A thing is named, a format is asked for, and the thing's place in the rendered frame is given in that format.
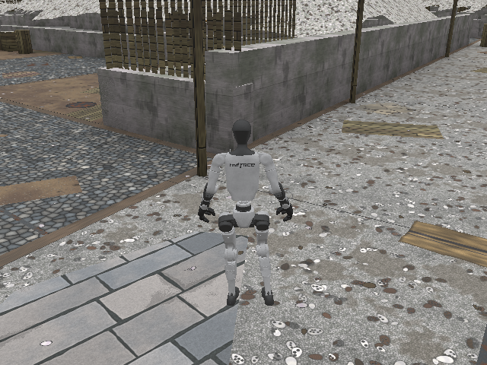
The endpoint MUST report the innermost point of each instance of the robot right foot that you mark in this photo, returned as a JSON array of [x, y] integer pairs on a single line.
[[268, 299]]

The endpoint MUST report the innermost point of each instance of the robot right forearm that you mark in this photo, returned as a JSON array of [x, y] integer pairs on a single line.
[[282, 198]]

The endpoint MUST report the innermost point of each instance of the robot right hand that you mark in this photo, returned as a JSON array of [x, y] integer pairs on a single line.
[[289, 212]]

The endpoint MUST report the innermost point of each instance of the robot foot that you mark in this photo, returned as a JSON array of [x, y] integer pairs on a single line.
[[231, 300], [268, 299]]

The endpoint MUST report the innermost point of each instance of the left robot upper arm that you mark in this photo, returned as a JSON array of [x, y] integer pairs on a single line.
[[218, 160]]

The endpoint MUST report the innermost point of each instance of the robot left forearm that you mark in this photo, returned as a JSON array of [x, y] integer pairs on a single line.
[[206, 199]]

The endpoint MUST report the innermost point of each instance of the robot left foot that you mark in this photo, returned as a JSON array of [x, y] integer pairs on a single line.
[[231, 300]]

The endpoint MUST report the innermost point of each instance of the right robot upper arm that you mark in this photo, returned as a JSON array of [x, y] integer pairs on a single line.
[[266, 160]]

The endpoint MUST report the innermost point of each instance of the robot left hand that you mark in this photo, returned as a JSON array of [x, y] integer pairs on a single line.
[[208, 212]]

